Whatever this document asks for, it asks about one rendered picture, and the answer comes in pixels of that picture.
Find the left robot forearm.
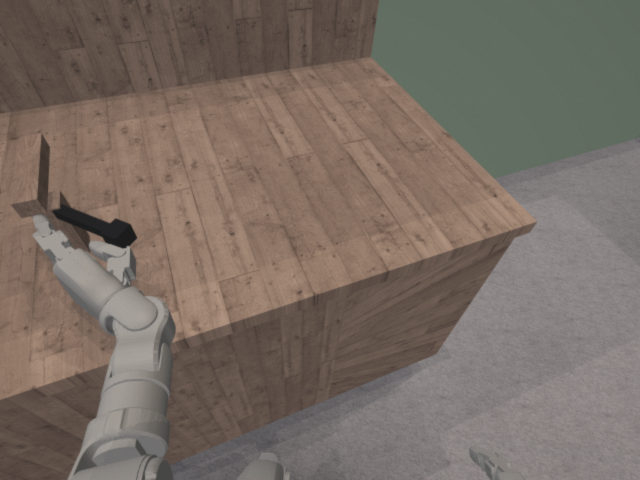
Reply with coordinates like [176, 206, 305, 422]
[67, 286, 176, 480]

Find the tap lever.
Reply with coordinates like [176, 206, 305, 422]
[52, 204, 137, 248]

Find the robot left shin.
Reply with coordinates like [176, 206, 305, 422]
[258, 453, 279, 463]

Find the robot left hand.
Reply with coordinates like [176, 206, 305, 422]
[32, 214, 136, 320]

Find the left robot thigh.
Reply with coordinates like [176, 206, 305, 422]
[237, 460, 291, 480]

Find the counter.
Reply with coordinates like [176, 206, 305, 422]
[0, 0, 537, 480]

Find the left robot upper arm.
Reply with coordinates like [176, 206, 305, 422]
[70, 454, 174, 480]

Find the robot right hand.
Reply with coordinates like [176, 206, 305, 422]
[469, 446, 525, 480]

